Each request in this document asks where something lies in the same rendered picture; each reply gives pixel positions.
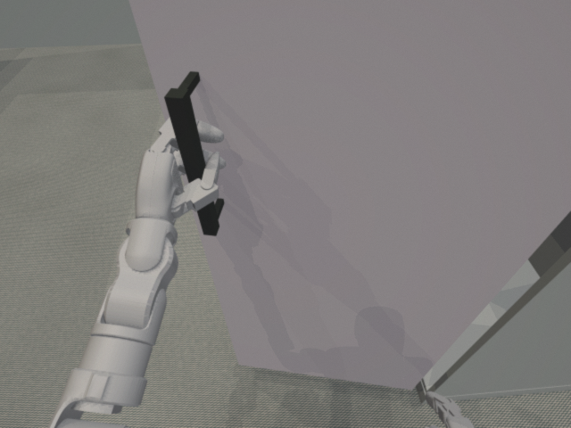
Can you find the robot right hand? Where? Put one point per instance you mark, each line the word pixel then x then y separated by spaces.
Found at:
pixel 448 411

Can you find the fridge door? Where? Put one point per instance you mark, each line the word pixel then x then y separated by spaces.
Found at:
pixel 390 165

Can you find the handle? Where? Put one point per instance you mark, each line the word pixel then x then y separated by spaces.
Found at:
pixel 181 113

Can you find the robot left forearm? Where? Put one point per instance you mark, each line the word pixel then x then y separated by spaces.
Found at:
pixel 112 369

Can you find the robot left hand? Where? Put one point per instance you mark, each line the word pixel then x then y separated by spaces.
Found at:
pixel 159 176

